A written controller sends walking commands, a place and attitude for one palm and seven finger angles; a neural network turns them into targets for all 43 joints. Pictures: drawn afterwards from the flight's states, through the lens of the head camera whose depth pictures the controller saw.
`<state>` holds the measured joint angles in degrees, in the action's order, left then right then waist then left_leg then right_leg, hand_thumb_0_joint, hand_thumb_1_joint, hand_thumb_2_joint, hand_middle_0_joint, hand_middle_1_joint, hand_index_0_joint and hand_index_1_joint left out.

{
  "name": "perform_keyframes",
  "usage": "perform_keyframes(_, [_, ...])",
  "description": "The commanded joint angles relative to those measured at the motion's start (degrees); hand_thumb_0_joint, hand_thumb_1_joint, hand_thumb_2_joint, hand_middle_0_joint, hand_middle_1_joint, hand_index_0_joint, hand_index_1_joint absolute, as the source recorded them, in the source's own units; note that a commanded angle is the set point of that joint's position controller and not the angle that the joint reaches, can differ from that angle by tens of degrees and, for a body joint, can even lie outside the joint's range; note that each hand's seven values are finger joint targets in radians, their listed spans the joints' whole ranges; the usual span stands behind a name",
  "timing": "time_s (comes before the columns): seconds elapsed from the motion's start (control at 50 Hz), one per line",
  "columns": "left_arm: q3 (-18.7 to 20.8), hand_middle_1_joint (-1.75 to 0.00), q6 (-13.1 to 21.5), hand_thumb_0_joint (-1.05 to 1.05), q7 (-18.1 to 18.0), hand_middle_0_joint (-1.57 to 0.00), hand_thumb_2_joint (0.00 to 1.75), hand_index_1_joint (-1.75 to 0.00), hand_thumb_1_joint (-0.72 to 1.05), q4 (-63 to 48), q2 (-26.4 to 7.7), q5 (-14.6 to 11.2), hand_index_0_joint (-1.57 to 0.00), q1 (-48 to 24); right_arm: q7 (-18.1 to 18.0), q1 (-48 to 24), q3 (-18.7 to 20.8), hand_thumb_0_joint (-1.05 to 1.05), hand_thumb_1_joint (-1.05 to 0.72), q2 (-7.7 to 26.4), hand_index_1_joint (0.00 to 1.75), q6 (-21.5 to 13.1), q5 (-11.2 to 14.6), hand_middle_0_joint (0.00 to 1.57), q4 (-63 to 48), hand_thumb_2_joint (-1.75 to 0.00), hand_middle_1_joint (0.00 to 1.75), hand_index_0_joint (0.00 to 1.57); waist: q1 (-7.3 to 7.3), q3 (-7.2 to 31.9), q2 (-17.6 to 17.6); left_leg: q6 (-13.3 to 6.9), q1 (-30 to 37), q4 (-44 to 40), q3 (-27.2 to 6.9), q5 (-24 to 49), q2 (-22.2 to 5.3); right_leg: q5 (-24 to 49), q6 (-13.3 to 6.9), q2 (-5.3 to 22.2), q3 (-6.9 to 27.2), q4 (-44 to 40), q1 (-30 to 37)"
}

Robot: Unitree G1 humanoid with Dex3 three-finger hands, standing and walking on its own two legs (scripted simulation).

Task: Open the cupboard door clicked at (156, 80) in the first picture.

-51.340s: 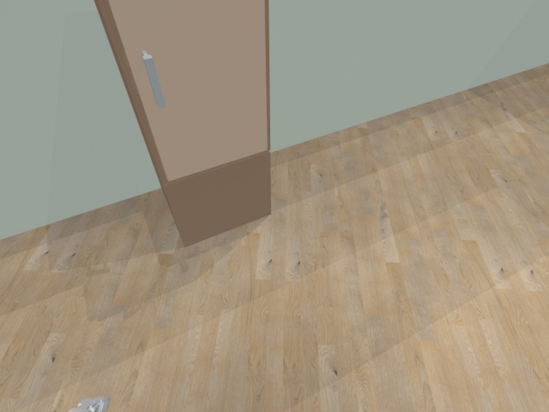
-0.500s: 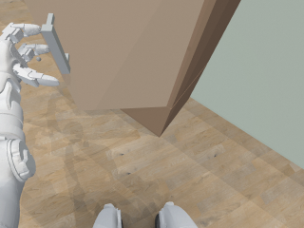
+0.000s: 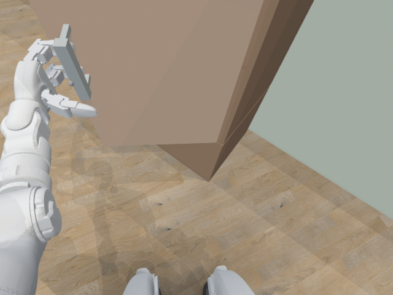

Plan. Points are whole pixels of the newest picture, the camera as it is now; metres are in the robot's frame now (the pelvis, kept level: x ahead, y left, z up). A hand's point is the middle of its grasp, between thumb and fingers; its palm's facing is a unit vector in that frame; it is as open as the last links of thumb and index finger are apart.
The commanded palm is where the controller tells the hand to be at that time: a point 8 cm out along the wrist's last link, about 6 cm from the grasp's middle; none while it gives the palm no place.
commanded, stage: slide the fingers in behind the handle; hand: left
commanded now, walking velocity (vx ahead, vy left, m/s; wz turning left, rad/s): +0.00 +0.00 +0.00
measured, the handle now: (76, 64) +0.55 +0.20 +0.10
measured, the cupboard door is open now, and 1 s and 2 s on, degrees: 41 41 43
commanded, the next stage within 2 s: close the thumb around the handle in 0.90 s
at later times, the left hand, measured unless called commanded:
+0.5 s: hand (88, 83) +0.51 +0.18 +0.09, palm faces +0.04 -1.00 +0.00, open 14.0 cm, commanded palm +0.48 +0.22 +0.09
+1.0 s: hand (88, 83) +0.50 +0.18 +0.09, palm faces +0.03 -1.00 +0.00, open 14.0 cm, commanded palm +0.48 +0.22 +0.09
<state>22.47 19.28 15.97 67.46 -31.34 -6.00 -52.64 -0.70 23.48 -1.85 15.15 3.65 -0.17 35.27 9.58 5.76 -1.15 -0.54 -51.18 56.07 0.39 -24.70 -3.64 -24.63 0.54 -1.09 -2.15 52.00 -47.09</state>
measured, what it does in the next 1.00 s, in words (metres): stands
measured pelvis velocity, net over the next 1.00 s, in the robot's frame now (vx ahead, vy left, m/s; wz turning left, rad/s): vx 0.00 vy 0.00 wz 0.00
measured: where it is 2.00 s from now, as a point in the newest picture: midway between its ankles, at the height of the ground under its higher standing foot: outside the picture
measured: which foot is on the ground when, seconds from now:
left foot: down 0.00-1.00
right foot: down 0.00-1.00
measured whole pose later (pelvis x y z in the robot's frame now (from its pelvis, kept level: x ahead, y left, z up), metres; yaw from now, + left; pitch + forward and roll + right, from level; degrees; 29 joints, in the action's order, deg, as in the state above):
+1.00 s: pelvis +0.00 +0.00 +0.00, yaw +0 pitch +19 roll -2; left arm 21.2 20.9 11.0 66.8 -26.6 -5.6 -51.9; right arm -0.1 23.5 -1.2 15.2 3.3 -0.4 36.0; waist 9.6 6.0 -1.5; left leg -0.3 -50.1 55.5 0.6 -24.4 -3.4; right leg -24.8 0.3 -0.9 -1.8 52.4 -46.5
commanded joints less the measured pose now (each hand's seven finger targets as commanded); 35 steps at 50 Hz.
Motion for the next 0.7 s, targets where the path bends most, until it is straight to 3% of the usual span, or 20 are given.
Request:
perform_keyframes(0.0, [1.2,-1.20,4.2,0.00,-1.0,-0.30,0.30,-1.20,-0.50,-14.1,-12.2,-1.1,-0.30,-25.4,-0.8,9.1,3.9,0.00,-0.90,10.4,0.30,-0.6,0.1,0.20,-2.4,-0.90,0.30,0.20,0.27,27.4,-7.1,-0.9,25.3,-4.7,-2.7,24.4,1.8,20.8,-1.3,-2.5,-0.2,-5.1,6.4])
perform_keyframes(0.04, [0.9,-1.20,4.6,0.00,-1.7,-0.30,0.30,-1.20,-0.50,-15.1,-11.1,-1.0,-0.30,-25.2,-0.5,9.1,3.9,0.00,-0.90,10.0,0.30,-0.7,-0.1,0.20,-2.5,-0.90,0.30,0.20,-0.05,26.6,-8.5,-0.9,25.8,-4.4,-2.5,25.9,1.9,21.9,-1.5,-2.5,-0.4,-4.8,6.2])
perform_keyframes(0.06, [1.7,-1.20,4.7,0.00,-2.2,-0.30,0.30,-1.20,-0.50,-15.2,-12.1,-0.6,-0.30,-24.4,-0.4,8.9,4.0,0.00,-0.90,10.2,0.30,-0.6,-0.1,0.20,-2.5,-0.90,0.30,0.20,-0.18,27.8,-7.5,-0.9,25.8,-4.2,-2.4,26.2,1.9,22.7,-1.3,-2.5,-0.1,-4.8,6.7])
perform_keyframes(0.08, [1.9,-1.20,4.5,0.00,-2.5,-0.30,0.30,-1.20,-0.50,-13.9,-12.6,-0.2,-0.30,-23.4,-0.5,8.9,3.9,0.00,-0.90,10.2,0.30,-0.3,0.1,0.20,-2.6,-0.90,0.30,0.20,-0.27,26.5,-6.3,-0.8,24.6,-4.5,-2.6,25.7,1.8,22.2,-1.3,-2.4,-0.3,-4.7,6.9])
perform_keyframes(0.12, [-0.4,-1.20,4.3,0.00,-2.8,-0.30,0.30,-1.20,-0.50,-14.7,-9.4,-0.3,-0.30,-25.1,-0.3,8.3,4.0,0.00,-0.90,9.9,0.30,-0.4,0.1,0.20,-2.7,-0.90,0.30,0.20,0.48,25.3,-6.9,-0.9,24.4,-4.7,-2.1,24.1,2.0,21.8,-1.2,-2.4,-0.1,-5.2,6.8])
perform_keyframes(0.16, [1.4,-1.20,4.7,0.00,-3.3,-0.30,0.30,-1.20,-0.50,-14.9,-11.5,-0.3,-0.30,-24.4,-0.4,8.4,4.0,0.00,-0.90,10.1,0.30,-0.4,0.1,0.20,-2.9,-0.90,0.30,0.20,-0.09,26.9,-6.2,-0.9,24.5,-4.6,-2.3,25.0,2.0,22.6,-1.3,-2.4,-0.1,-4.8,7.7])
perform_keyframes(0.22, [0.3,-1.20,4.5,0.00,-3.6,-0.30,0.30,-1.20,-0.50,-13.9,-9.9,-0.2,-0.30,-23.8,-0.4,8.1,3.9,0.00,-0.90,9.8,0.30,-0.4,0.2,0.20,-3.0,-0.90,0.30,0.20,0.07,25.4,-5.3,-1.0,23.1,-4.9,-1.9,23.4,2.2,22.2,-1.2,-2.3,0.1,-5.2,8.3])
perform_keyframes(0.24, [-0.3,-1.20,5.0,0.00,-3.7,-0.30,0.30,-1.20,-0.50,-14.7,-9.0,-0.4,-0.30,-24.7,-0.4,8.2,3.8,0.00,-0.90,9.6,0.30,-0.5,0.0,0.20,-2.9,-0.90,0.30,0.20,0.31,25.1,-6.6,-1.1,23.8,-4.8,-1.9,24.1,2.3,22.7,-1.3,-2.3,0.0,-5.1,8.0])
perform_keyframes(0.28, [0.8,-1.20,5.1,0.00,-4.0,-0.30,0.30,-1.20,-0.50,-14.4,-10.0,-0.2,-0.30,-23.4,-0.3,8.2,4.0,0.00,-0.90,9.8,0.30,-0.4,0.0,0.20,-2.8,-0.90,0.30,0.20,-0.32,26.4,-5.6,-0.9,24.1,-4.8,-2.2,24.4,2.2,22.6,-1.3,-2.3,0.0,-5.0,8.3])
perform_keyframes(0.32, [-2.0,-1.20,4.9,0.00,-4.0,-0.30,0.30,-1.20,-0.50,-14.1,-6.4,-0.4,-0.30,-24.3,-0.2,7.8,4.0,0.00,-0.90,9.5,0.30,-0.5,0.1,0.20,-2.8,-0.90,0.30,0.20,0.58,24.8,-5.3,-1.0,23.6,-5.0,-1.9,22.8,2.3,21.8,-1.2,-2.3,0.0,-5.5,7.6])
perform_keyframes(0.42, [-0.9,-1.20,4.9,0.00,-5.2,-0.30,0.30,-1.20,-0.50,-12.7,-7.9,0.1,-0.30,-25.6,-0.4,7.9,4.0,0.00,-0.90,9.8,0.30,-0.7,0.0,0.20,-2.4,-0.90,0.30,0.20,0.60,24.1,-4.5,-1.1,21.7,-5.2,-2.1,20.0,2.4,19.7,-1.2,-2.1,0.2,-5.5,7.5])
perform_keyframes(0.54, [-2.9,-1.20,5.7,0.00,-5.5,-0.30,0.30,-1.20,-0.50,-12.6,-5.7,0.2,-0.30,-28.1,-0.2,8.5,3.9,0.00,-0.90,9.7,0.30,-1.1,-0.2,0.20,-1.8,-0.90,0.30,0.20,1.58,24.7,-5.1,-1.2,22.6,-5.0,-2.4,19.6,2.5,18.8,-1.3,-2.1,0.2,-5.5,6.3])
perform_keyframes(0.58, [-1.2,-1.20,5.9,0.00,-5.6,-0.30,0.30,-1.20,-0.50,-12.8,-7.6,0.3,-0.30,-27.6,-0.2,8.6,4.2,0.00,-0.90,10.0,0.30,-1.2,-0.2,0.20,-1.5,-0.90,0.30,0.20,0.89,26.6,-5.3,-1.1,23.1,-4.8,-2.4,19.8,2.5,19.1,-1.3,-2.0,0.4,-5.5,7.0])
perform_keyframes(0.64, [-1.8,-1.20,6.0,0.00,-5.3,-0.30,0.30,-1.20,-0.50,-13.2,-7.0,0.0,-0.30,-27.8,-0.3,8.5,4.0,0.00,-0.90,9.8,0.30,-1.3,-0.2,0.20,-1.6,-0.90,0.30,0.20,1.22,25.3,-5.6,-1.2,22.6,-4.9,-2.3,20.0,2.5,19.5,-1.4,-2.1,0.3,-5.5,7.0])
perform_keyframes(0.68, [-1.7,-1.20,6.0,0.00,-5.1,-0.30,0.30,-1.20,-0.50,-13.3,-6.8,0.0,-0.30,-25.8,-0.1,8.3,4.1,0.00,-0.90,9.8,0.30,-1.2,-0.1,0.20,-1.8,-0.90,0.30,0.20,0.43,26.9,-6.2,-1.1,23.2,-4.9,-2.0,20.6,2.6,20.1,-1.4,-2.2,0.4,-5.5,7.7])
